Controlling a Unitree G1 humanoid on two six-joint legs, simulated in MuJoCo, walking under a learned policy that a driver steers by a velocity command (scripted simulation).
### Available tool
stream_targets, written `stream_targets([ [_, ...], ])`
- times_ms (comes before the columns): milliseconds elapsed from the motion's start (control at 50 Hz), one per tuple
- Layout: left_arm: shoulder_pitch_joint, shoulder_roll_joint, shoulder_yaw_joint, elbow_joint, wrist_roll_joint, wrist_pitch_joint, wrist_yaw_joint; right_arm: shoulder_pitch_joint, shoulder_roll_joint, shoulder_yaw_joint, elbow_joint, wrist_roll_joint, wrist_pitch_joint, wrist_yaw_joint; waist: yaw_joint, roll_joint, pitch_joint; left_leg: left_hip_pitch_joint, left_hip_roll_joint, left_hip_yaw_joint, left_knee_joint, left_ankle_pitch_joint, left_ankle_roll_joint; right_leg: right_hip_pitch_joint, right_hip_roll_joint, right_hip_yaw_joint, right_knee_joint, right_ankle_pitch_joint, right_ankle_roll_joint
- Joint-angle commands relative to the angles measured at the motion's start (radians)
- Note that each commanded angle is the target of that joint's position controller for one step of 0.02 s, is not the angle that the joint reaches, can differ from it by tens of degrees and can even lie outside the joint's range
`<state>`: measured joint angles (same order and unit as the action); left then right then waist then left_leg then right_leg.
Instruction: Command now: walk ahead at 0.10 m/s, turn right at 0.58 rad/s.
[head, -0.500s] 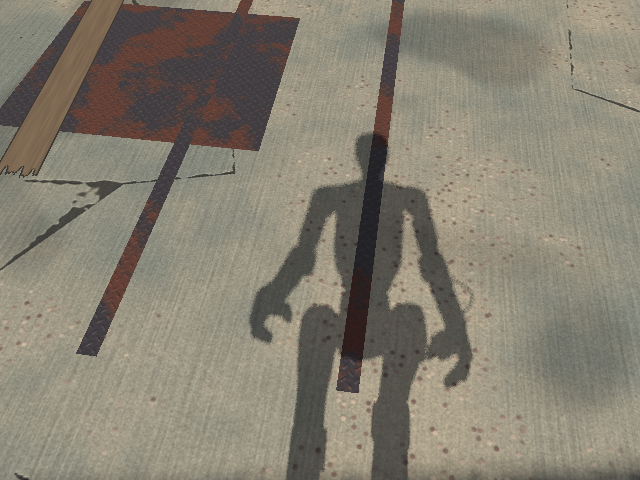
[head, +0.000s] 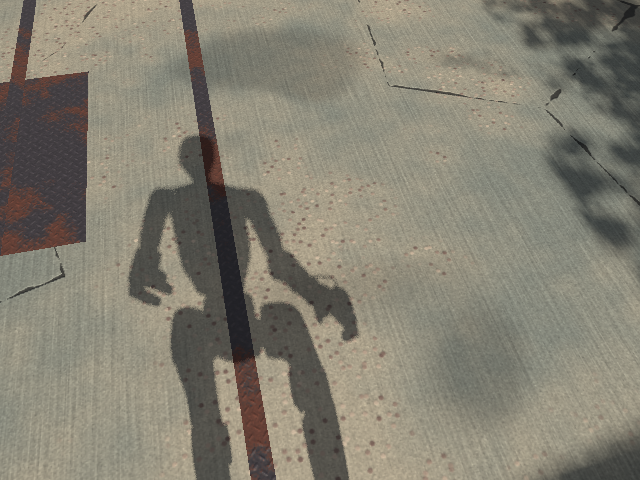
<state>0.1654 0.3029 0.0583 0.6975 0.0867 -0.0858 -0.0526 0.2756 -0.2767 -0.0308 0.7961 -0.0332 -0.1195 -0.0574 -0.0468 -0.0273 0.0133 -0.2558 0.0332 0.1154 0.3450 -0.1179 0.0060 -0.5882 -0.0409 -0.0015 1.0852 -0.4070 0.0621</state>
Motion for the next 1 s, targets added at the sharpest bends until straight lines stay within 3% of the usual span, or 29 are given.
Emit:
stream_targets([
  [20, 0.079, -0.007, -0.024, -0.051, -0.023, 0.010, -0.052, -0.116, -0.205, -0.062, -0.108, -0.010, -0.027, -0.020, 0.049, 0.099, -0.065, -0.024, 0.193, -0.074, -0.157, 0.273, 0.185, 0.174, -0.026, -0.055, -0.232, 0.135, 0.006],
  [60, 0.060, 0.038, -0.011, -0.067, -0.034, 0.005, -0.050, -0.115, -0.222, -0.076, -0.121, -0.025, -0.024, -0.001, 0.037, 0.118, -0.069, 0.047, 0.271, -0.129, -0.127, 0.244, 0.198, 0.168, -0.030, -0.016, -0.331, 0.166, -0.031],
  [100, 0.095, 0.086, 0.014, -0.062, -0.042, -0.005, -0.028, -0.163, -0.215, -0.076, -0.129, -0.012, -0.019, 0.022, 0.071, 0.120, -0.080, 0.064, 0.285, -0.133, -0.051, 0.156, 0.177, 0.250, 0.008, -0.026, -0.493, 0.286, -0.090],
  [140, 0.134, 0.123, 0.044, -0.062, -0.057, -0.019, -0.008, -0.111, -0.142, -0.048, -0.089, -0.013, -0.015, 0.048, 0.088, 0.069, -0.115, -0.033, 0.221, -0.056, 0.093, 0.044, 0.078, 0.498, 0.034, -0.032, -0.646, 0.562, -0.194],
  [160, 0.158, 0.239, 0.077, -0.092, -0.061, -0.024, 0.019, 0.014, -0.040, -0.023, -0.102, -0.028, -0.007, 0.059, 0.038, -0.152, -0.251, -0.136, 0.090, 0.074, 0.323, -0.323, -0.034, 0.725, -0.185, 0.191, -0.654, 1.095, -0.417],
  [180, 0.165, 0.267, 0.080, -0.132, -0.049, -0.038, 0.014, 0.012, -0.061, -0.018, -0.147, -0.014, -0.018, 0.053, 0.065, -0.148, -0.260, -0.304, -0.020, -0.074, 0.468, -0.594, -0.058, 0.745, -0.367, 0.475, -0.729, 0.983, -0.568],
  [200, 0.166, 0.210, 0.077, -0.097, -0.027, -0.050, 0.026, -0.079, -0.096, -0.024, -0.148, -0.012, -0.002, 0.051, 0.101, -0.042, -0.149, -0.369, 0.026, -0.154, 0.536, -0.520, -0.055, 0.661, -0.309, 0.388, -0.759, 0.761, -0.468],
  [220, 0.157, 0.170, 0.064, -0.077, -0.060, -0.050, 0.028, -0.109, -0.123, -0.031, -0.149, -0.016, 0.017, 0.048, 0.093, -0.070, -0.116, -0.387, 0.041, -0.118, 0.569, -0.475, -0.055, 0.603, -0.246, 0.300, -0.788, 0.490, -0.380],
  [240, 0.165, 0.106, 0.044, -0.063, -0.082, -0.038, 0.031, -0.054, -0.138, -0.040, -0.103, -0.036, 0.032, 0.051, 0.089, -0.078, -0.098, -0.369, 0.059, -0.121, 0.629, -0.417, -0.053, 0.553, -0.222, 0.277, -0.834, 0.285, -0.337],
  [280, 0.171, 0.097, 0.034, -0.062, -0.055, -0.023, 0.045, -0.007, -0.102, -0.024, -0.075, -0.050, 0.039, 0.068, 0.064, -0.076, -0.021, -0.348, 0.055, -0.142, 0.723, -0.290, -0.018, 0.424, -0.233, 0.282, -0.918, 0.092, -0.316],
  [320, 0.156, 0.063, 0.018, -0.077, -0.023, -0.023, 0.056, -0.013, -0.086, -0.023, -0.065, -0.037, 0.031, 0.090, 0.066, -0.047, -0.028, -0.380, 0.040, -0.164, 0.722, -0.166, 0.010, 0.458, -0.227, 0.253, -0.935, 0.090, -0.308],
  [380, 0.185, 0.057, 0.012, -0.062, -0.001, -0.018, 0.061, -0.020, -0.076, -0.020, -0.062, -0.031, 0.024, 0.112, 0.084, -0.038, -0.021, -0.461, 0.047, -0.214, 0.717, -0.044, 0.015, 0.551, -0.253, 0.212, -0.935, 0.141, -0.311],
  [480, 0.277, 0.026, -0.009, -0.007, -0.013, -0.028, 0.053, -0.065, -0.053, -0.017, -0.088, -0.055, 0.023, 0.108, 0.129, -0.041, 0.016, -0.552, 0.063, -0.195, 0.626, 0.094, 0.005, 0.624, -0.250, 0.115, -0.929, 0.135, -0.343],
  [560, 0.396, -0.015, -0.035, 0.088, -0.004, -0.038, 0.058, -0.115, 0.000, -0.004, -0.105, -0.044, 0.026, 0.099, 0.163, -0.027, 0.038, -0.691, 0.112, -0.243, 0.469, 0.247, -0.013, 0.772, -0.301, 0.092, -0.895, 0.220, -0.342],
  [620, 0.364, -0.023, -0.052, 0.118, -0.004, -0.036, 0.047, -0.106, 0.039, 0.008, -0.091, -0.041, 0.044, 0.115, 0.147, -0.021, 0.072, -0.472, 0.115, -0.155, 0.285, 0.395, 0.007, 0.568, -0.219, -0.060, -0.885, 0.174, -0.282],
  [680, 0.332, -0.017, -0.063, 0.156, 0.013, -0.044, 0.027, -0.108, 0.025, 0.009, -0.115, -0.044, 0.075, 0.128, 0.106, -0.027, 0.129, -0.346, 0.127, -0.167, 0.286, 0.391, 0.039, 0.439, -0.259, -0.085, -0.850, 0.100, -0.257],
  [720, 0.328, -0.001, -0.064, 0.182, 0.003, -0.053, 0.041, -0.132, 0.020, 0.011, -0.125, -0.059, 0.079, 0.129, 0.115, -0.003, 0.153, -0.391, 0.143, -0.175, 0.242, 0.331, 0.046, 0.522, -0.288, -0.089, -0.804, 0.072, -0.238],
  [780, 0.425, 0.002, -0.064, 0.244, -0.010, -0.032, 0.081, -0.229, 0.044, 0.023, -0.135, -0.068, 0.078, 0.135, 0.189, 0.026, 0.194, -0.450, 0.153, -0.143, 0.152, 0.269, 0.035, 0.644, -0.312, -0.102, -0.739, -0.005, -0.208],
  [800, 0.290, 0.148, 0.018, 0.232, -0.162, 0.018, 0.096, -0.347, -0.034, -0.016, -0.171, 0.146, 0.088, 0.144, 0.186, -0.006, 0.263, -0.425, 0.105, -0.175, 0.131, 0.246, 0.033, 0.510, -0.268, -0.154, -0.588, 0.133, -0.163],
  [820, 0.314, 0.145, 0.020, 0.222, -0.157, 0.036, 0.100, -0.327, -0.038, -0.014, -0.161, 0.149, 0.092, 0.147, 0.184, 0.042, 0.163, -0.355, 0.072, -0.130, 0.129, 0.305, 0.029, 0.544, -0.273, -0.184, -0.494, 0.203, -0.148],
  [840, 0.328, 0.121, 0.020, 0.228, -0.142, 0.046, 0.099, -0.239, -0.030, -0.023, -0.132, 0.114, 0.097, 0.147, 0.148, 0.035, 0.089, -0.217, 0.044, -0.102, 0.137, 0.325, 0.041, 0.506, -0.275, -0.207, -0.375, 0.276, -0.134],
  [860, 0.297, 0.109, 0.023, 0.218, -0.128, 0.050, 0.093, -0.055, -0.055, -0.052, -0.064, 0.084, 0.104, 0.134, 0.059, 0.050, -0.015, 0.018, -0.013, -0.046, 0.131, 0.353, 0.059, 0.432, -0.241, -0.251, -0.168, 0.356, -0.104],
  [880, 0.275, 0.088, 0.021, 0.212, -0.125, 0.040, 0.081, 0.120, -0.125, -0.089, 0.005, 0.065, 0.117, 0.107, -0.035, 0.084, -0.117, 0.293, -0.039, -0.017, 0.120, 0.394, 0.088, 0.290, -0.174, -0.262, 0.111, 0.320, -0.048],
  [900, 0.325, -0.005, 0.010, 0.189, -0.086, 0.020, 0.071, 0.206, -0.240, -0.108, 0.045, 0.047, 0.111, 0.090, -0.020, 0.331, -0.159, 0.662, 0.085, -0.193, 0.363, 0.804, 0.146, -0.168, -0.079, -0.193, 0.602, -0.431, 0.018],
  [920, 0.399, -0.022, -0.014, 0.154, -0.086, -0.022, 0.051, 0.244, -0.270, -0.098, 0.030, 0.054, 0.094, 0.095, -0.011, 0.398, -0.382, 0.795, 0.189, -0.406, 0.444, 0.887, 0.279, -0.333, -0.073, -0.035, 0.838, -0.453, 0.031],
  [940, 0.301, 0.026, -0.004, 0.067, -0.125, -0.049, 0.055, 0.321, -0.277, -0.117, 0.039, 0.075, 0.102, 0.099, -0.081, 0.347, -0.515, 0.801, 0.273, -0.634, 0.191, 0.399, 0.399, -0.378, -0.042, 0.031, 0.834, -0.353, 0.030],
  [960, 0.177, 0.009, -0.008, 0.019, -0.160, -0.062, 0.070, 0.291, -0.262, -0.113, 0.066, 0.076, 0.104, 0.087, -0.056, 0.222, -0.409, 0.713, 0.318, -0.796, 0.012, -0.034, 0.396, -0.522, -0.058, 0.029, 0.799, -0.248, 0.017],
  [980, 0.141, 0.024, -0.008, 0.038, -0.157, -0.057, 0.091, 0.157, -0.177, -0.085, 0.034, 0.058, 0.098, 0.080, -0.029, 0.070, -0.287, 0.535, 0.339, -0.793, -0.040, -0.117, 0.362, -0.524, -0.084, 0.029, 0.756, -0.112, -0.006],
  [1000, 0.193, 0.031, -0.008, 0.059, -0.150, -0.041, 0.102, 0.039, -0.152, -0.067, 0.001, 0.035, 0.078, 0.081, 0.042, 0.046, -0.248, 0.344, 0.383, -0.802, -0.027, -0.057, 0.369, -0.423, -0.122, 0.070, 0.668, -0.010, -0.018],
])
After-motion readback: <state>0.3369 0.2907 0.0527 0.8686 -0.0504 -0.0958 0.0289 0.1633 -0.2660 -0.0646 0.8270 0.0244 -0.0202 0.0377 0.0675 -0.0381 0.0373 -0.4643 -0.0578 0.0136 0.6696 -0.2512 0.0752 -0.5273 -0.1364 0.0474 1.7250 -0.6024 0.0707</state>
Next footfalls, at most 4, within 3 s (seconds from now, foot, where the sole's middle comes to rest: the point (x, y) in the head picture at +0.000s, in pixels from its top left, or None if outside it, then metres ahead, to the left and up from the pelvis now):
0.14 right None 0.11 -0.13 -0.78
0.88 left None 0.38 0.23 -0.89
1.40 right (270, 395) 0.73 0.12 -0.89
1.82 left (193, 335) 0.90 0.32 -0.89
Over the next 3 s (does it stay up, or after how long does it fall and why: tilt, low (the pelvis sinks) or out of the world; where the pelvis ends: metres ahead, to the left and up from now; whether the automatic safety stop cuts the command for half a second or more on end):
stays up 0.82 0.19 -0.12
